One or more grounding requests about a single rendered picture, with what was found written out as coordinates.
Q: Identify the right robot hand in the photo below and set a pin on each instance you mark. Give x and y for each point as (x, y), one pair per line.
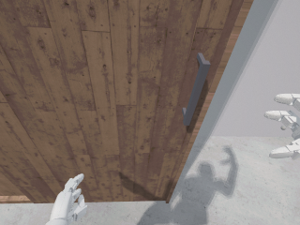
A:
(289, 120)

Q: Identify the handle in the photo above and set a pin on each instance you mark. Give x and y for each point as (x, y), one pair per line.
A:
(196, 90)

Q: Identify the wardrobe door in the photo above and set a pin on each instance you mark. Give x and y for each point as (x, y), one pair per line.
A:
(97, 87)
(7, 188)

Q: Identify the left robot hand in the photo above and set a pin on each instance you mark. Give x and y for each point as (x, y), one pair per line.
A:
(62, 208)

